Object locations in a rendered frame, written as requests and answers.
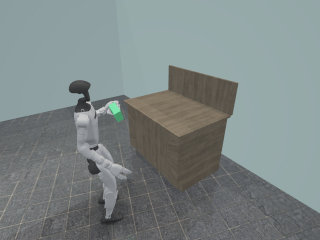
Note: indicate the right robot hand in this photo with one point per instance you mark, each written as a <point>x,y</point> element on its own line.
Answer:
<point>115,170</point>

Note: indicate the robot left forearm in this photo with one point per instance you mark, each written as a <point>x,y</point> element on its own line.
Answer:
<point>102,111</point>

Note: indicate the sponge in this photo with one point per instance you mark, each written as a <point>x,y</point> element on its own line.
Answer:
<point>116,111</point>

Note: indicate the robot right foot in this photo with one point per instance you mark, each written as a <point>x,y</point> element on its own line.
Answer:
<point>114,218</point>

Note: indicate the robot right forearm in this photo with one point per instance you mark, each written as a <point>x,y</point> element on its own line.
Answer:
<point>99,159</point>

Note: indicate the robot left foot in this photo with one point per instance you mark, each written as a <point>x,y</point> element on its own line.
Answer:
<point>102,199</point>

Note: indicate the left robot hand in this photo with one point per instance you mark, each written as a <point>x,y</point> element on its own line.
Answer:
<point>108,109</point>

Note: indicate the right robot upper arm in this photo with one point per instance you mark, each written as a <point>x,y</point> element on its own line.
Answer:
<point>82,124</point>

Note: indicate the robot foot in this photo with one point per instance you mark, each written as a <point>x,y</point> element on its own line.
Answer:
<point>102,199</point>
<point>114,218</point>

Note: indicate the table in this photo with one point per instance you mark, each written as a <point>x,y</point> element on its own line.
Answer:
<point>180,131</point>

